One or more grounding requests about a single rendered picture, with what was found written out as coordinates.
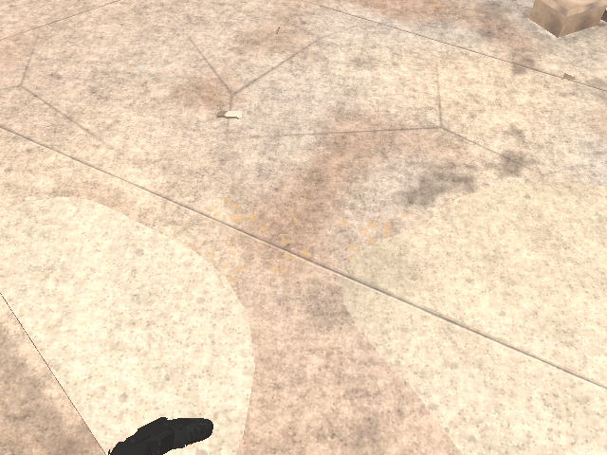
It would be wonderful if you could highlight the left robot hand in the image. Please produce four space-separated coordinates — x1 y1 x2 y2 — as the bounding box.
108 417 213 455

